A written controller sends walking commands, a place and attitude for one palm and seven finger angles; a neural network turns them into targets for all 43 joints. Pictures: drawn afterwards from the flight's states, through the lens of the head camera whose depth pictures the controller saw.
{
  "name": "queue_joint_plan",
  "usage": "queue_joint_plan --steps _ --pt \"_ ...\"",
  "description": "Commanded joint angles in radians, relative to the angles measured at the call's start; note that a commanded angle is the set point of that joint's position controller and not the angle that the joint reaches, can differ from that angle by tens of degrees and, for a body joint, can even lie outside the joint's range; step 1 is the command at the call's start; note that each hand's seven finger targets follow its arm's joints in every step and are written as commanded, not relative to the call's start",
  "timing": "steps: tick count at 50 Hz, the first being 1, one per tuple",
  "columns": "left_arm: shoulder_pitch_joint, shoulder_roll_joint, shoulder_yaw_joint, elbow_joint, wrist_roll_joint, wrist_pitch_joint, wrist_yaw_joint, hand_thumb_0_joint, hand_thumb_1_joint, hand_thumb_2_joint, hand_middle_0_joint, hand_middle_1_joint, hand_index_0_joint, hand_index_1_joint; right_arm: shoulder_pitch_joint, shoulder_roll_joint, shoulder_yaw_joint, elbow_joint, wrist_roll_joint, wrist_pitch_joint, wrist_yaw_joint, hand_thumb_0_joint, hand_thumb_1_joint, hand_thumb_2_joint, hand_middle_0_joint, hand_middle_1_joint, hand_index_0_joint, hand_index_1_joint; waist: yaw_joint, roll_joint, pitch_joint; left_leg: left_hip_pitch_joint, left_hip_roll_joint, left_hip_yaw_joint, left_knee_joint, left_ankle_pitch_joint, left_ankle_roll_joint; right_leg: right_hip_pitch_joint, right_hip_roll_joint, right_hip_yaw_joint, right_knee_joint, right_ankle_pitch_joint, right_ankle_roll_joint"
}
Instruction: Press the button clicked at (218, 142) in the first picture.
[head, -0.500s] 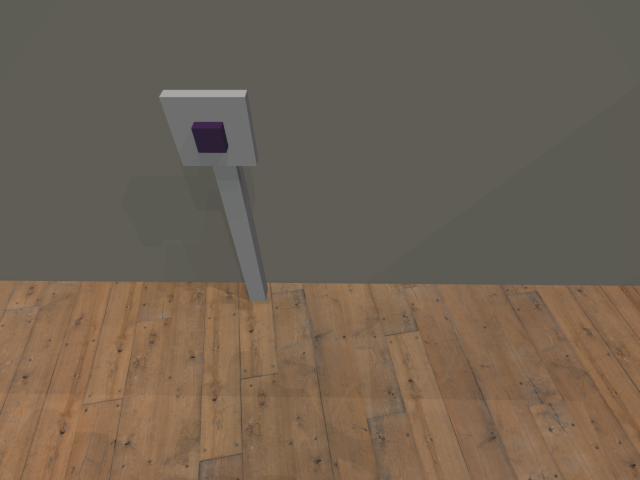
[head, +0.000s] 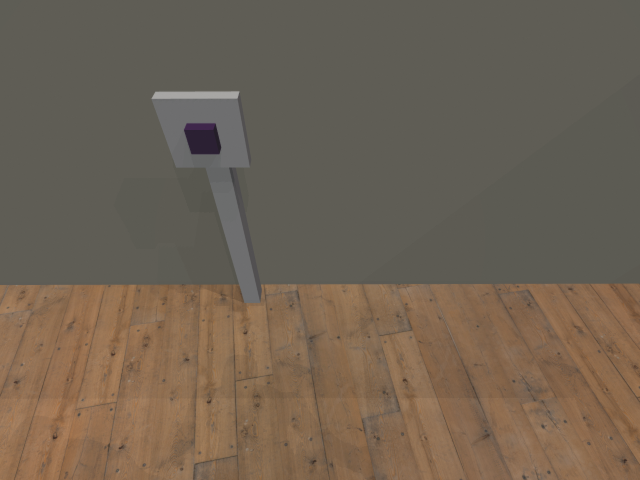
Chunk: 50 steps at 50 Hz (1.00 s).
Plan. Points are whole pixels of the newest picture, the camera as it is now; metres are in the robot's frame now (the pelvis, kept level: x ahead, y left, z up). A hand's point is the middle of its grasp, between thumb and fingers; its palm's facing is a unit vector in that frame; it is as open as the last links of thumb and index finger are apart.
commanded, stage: look at it before walking up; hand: left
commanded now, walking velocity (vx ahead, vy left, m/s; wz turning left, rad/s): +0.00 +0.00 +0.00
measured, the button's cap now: (203, 138) +0.79 +0.30 -0.03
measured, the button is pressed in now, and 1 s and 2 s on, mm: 0 0 0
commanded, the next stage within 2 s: take the last steps up to it in 0.44 s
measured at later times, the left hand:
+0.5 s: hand out of the picture +0.06 +0.24 -0.16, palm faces -0.01 -0.95 -0.31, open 7.4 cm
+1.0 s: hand out of the picture +0.02 +0.23 -0.20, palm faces +0.11 -0.98 -0.16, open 7.4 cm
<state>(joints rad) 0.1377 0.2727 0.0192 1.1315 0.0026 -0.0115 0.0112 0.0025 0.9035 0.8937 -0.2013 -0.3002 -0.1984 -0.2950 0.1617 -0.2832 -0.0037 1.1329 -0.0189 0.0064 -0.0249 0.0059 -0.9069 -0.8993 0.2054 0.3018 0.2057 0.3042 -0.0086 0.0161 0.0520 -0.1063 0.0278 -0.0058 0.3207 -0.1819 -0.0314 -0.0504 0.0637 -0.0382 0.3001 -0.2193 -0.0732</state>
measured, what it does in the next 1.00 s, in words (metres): lifts its left foot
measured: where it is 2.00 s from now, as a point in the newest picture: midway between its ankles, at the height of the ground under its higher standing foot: (318, 474)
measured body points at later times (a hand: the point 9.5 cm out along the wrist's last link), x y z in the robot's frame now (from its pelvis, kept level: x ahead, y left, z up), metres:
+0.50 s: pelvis -0.01 +0.01 +0.00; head +0.01 +0.00 +0.45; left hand +0.06 +0.29 -0.14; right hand +0.04 -0.27 -0.15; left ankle +0.00 +0.14 -0.75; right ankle -0.03 -0.07 -0.75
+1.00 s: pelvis +0.08 +0.06 -0.02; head +0.10 +0.07 +0.43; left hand +0.01 +0.28 -0.18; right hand +0.06 -0.17 -0.17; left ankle +0.06 +0.16 -0.75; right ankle -0.02 -0.06 -0.70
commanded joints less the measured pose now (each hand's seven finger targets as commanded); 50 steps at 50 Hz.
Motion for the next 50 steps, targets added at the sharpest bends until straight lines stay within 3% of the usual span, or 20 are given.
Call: queue_joint_plan --steps 1,12,20,28,30,31,33,35,37,38,41,43,44,45,46,47,48,50 --pt "-0.014 0.194 0.031 -0.049 0.002 -0.021 0.014 0.0 0.9 0.9 -0.2 -0.3 -0.2 -0.3 -0.004 -0.165 -0.033 -0.049 0.002 -0.016 -0.01 0.0 -0.9 -0.9 0.2 0.3 0.2 0.3 0.002 -0.012 -0.04 0.021 0.091 -0.066 -0.016 0.161 0.044 -0.03 -0.188 0.131 -0.052 0.258 0.022" --pt "-0.02 0.202 0.028 -0.047 0.003 -0.021 0.011 0.0 0.9 0.9 -0.2 -0.3 -0.2 -0.3 -0.009 -0.172 -0.032 -0.044 0.002 -0.017 -0.006 0.0 -0.9 -0.9 0.2 0.3 0.2 0.3 0.002 -0.013 -0.023 0.013 0.09 -0.075 -0.029 0.132 0.046 -0.051 -0.186 0.138 -0.066 0.185 0.02" --pt "-0.022 0.211 0.03 -0.048 0.004 -0.024 0.01 0.0 0.9 0.9 -0.2 -0.3 -0.2 -0.3 -0.018 -0.185 -0.034 -0.048 0.004 -0.021 -0.005 0.0 -0.9 -0.9 0.2 0.3 0.2 0.3 0.004 -0.012 -0.059 0.03 0.094 -0.079 -0.027 0.162 0.049 -0.038 -0.185 0.136 -0.057 0.211 0.019" --pt "-0.032 0.216 0.027 -0.046 0.003 -0.024 0.009 0.0 0.9 0.9 -0.2 -0.3 -0.2 -0.3 -0.032 -0.194 -0.033 -0.048 0.002 -0.024 -0.005 0.0 -0.9 -0.9 0.2 0.3 0.2 0.3 0.004 -0.004 -0.053 0.029 0.097 -0.085 -0.035 0.172 0.05 -0.039 -0.189 0.136 -0.055 0.217 0.017" --pt "0.009 0.139 0.011 -0.028 0.002 -0.017 0.013 0.0 0.9 0.9 -0.2 -0.3 -0.2 -0.3 0.006 -0.106 -0.013 -0.03 -0.001 -0.014 -0.002 0.0 -0.9 -0.9 0.2 0.3 0.2 0.3 0.005 -0.008 -0.08 0.027 0.083 -0.066 -0.017 0.122 0.038 -0.027 -0.191 0.13 -0.057 0.148 0.03" --pt "0.027 0.112 0.003 -0.02 0.003 -0.009 0.013 0.0 0.9 0.9 -0.2 -0.3 -0.2 -0.3 0.035 -0.071 -0.006 -0.02 -0.005 -0.007 0.002 0.0 -0.9 -0.9 0.2 0.3 0.2 0.3 0.004 -0.013 -0.067 0.008 0.071 -0.057 -0.008 0.054 0.034 -0.032 -0.193 0.133 -0.056 0.039 0.031" --pt "0.057 0.117 0.008 -0.014 0.009 0.002 0.009 0.0 0.9 0.9 -0.2 -0.3 -0.2 -0.3 0.059 -0.057 -0.005 -0.013 -0.013 0.001 0.008 0.0 -0.9 -0.9 0.2 0.3 0.2 0.3 0.014 -0.057 -0.011 -0.075 0.038 -0.031 0.024 -0.09 0.033 -0.046 -0.204 0.163 -0.077 -0.195 0.015" --pt "0.103 0.143 0.023 -0.012 0.014 0.008 0.006 0.0 0.9 0.9 -0.2 -0.3 -0.2 -0.3 0.064 -0.048 -0.008 -0.025 -0.017 0.004 0.013 0.0 -0.9 -0.9 0.2 0.3 0.2 0.3 0.031 -0.12 0.042 -0.186 -0.001 0.008 0.112 -0.178 0.031 -0.03 -0.255 0.229 -0.124 -0.35 -0.023" --pt "0.141 0.149 0.037 -0.016 0.018 0.005 0.005 0.0 0.9 0.9 -0.2 -0.3 -0.2 -0.3 0.054 -0.045 -0.016 -0.04 -0.02 0.003 0.015 0.0 -0.9 -0.9 0.2 0.3 0.2 0.3 0.049 -0.16 0.103 -0.308 0.006 0.026 0.264 -0.253 0.03 -0.019 -0.34 0.303 -0.159 -0.395 -0.085" --pt "0.159 0.143 0.043 -0.019 0.021 -0.001 0.005 0.0 0.9 0.9 -0.2 -0.3 -0.2 -0.3 0.044 -0.044 -0.021 -0.053 -0.018 -0.001 0.016 0.0 -0.9 -0.9 0.2 0.3 0.2 0.3 0.055 -0.148 0.124 -0.357 0.019 0.022 0.327 -0.281 0.031 -0.009 -0.37 0.323 -0.157 -0.349 -0.115" --pt "0.186 0.129 0.056 -0.03 0.025 -0.019 0.006 0.0 0.9 0.9 -0.2 -0.3 -0.2 -0.3 0.061 -0.016 -0.032 -0.078 -0.007 -0.012 0.02 0.0 -0.9 -0.9 0.2 0.3 0.2 0.3 0.038 -0.106 0.151 -0.4 0.061 0.027 0.366 -0.297 0.035 0.007 -0.418 0.284 -0.112 -0.15 -0.157" --pt "0.174 0.116 0.061 -0.037 0.022 -0.026 0.003 0.0 0.9 0.9 -0.2 -0.3 -0.2 -0.3 0.128 0.019 -0.031 -0.067 -0.005 -0.021 0.022 0.0 -0.9 -0.9 0.2 0.3 0.2 0.3 0.003 -0.098 0.114 -0.269 0.054 0.067 0.247 -0.208 0.032 -0.039 -0.377 0.177 -0.031 -0.009 -0.12" --pt "0.16 0.1 0.06 -0.04 0.017 -0.025 0.001 0.0 0.9 0.9 -0.2 -0.3 -0.2 -0.3 0.206 0.036 -0.03 -0.042 -0.006 -0.028 0.02 0.0 -0.9 -0.9 0.2 0.3 0.2 0.3 -0.03 -0.076 0.086 -0.122 0.029 0.102 0.157 -0.122 0.036 -0.118 -0.33 0.105 0.042 0.013 -0.082" --pt "0.145 0.067 0.055 -0.047 0.014 -0.023 -0.002 0.0 0.9 0.9 -0.2 -0.3 -0.2 -0.3 0.324 0.019 -0.038 0.001 -0.009 -0.038 0.016 0.0 -0.9 -0.9 0.2 0.3 0.2 0.3 -0.075 0.026 0.046 0.048 0.014 0.071 0.075 -0.075 0.055 -0.21 -0.24 0.021 0.225 0.057 -0.037" --pt "0.151 0.008 0.043 -0.07 0.003 -0.02 -0.011 0.0 0.9 0.9 -0.2 -0.3 -0.2 -0.3 0.437 -0.061 -0.062 0.039 -0.025 -0.048 0.005 0.0 -0.9 -0.9 0.2 0.3 0.2 0.3 -0.099 0.284 0.016 0.163 0.2 -0.219 -0.014 -0.082 0.134 -0.401 -0.106 -0.092 0.512 -0.107 0.03" --pt "0.095 -0.02 0.033 -0.111 0.005 -0.028 -0.009 0.0 0.9 0.9 -0.2 -0.3 -0.2 -0.3 0.532 -0.091 -0.071 0.057 -0.026 -0.045 -0.01 0.0 -0.9 -0.9 0.2 0.3 0.2 0.3 -0.121 0.349 0.007 0.214 0.347 -0.438 -0.106 0.027 0.22 -0.561 -0.045 -0.076 0.748 -0.38 0.044" --pt "0.066 -0.002 0.041 -0.116 0.016 -0.029 -0.001 0.0 0.9 0.9 -0.2 -0.3 -0.2 -0.3 0.517 -0.075 -0.062 0.05 -0.022 -0.042 -0.008 0.0 -0.9 -0.9 0.2 0.3 0.2 0.3 -0.104 0.231 0.028 0.157 0.376 -0.42 -0.1 0.024 0.245 -0.578 -0.1 0.011 0.847 -0.364 0.019" --pt "0.042 -0.023 0.043 -0.114 0.017 -0.031 -0.01 0.0 0.9 0.9 -0.2 -0.3 -0.2 -0.3 0.417 0.004 -0.048 0.017 -0.014 -0.053 -0.01 0.0 -0.9 -0.9 0.2 0.3 0.2 0.3 -0.062 0.056 0.106 0.016 0.341 -0.354 -0.125 -0.013 0.249 -0.592 -0.157 0.035 0.882 -0.23 0.02"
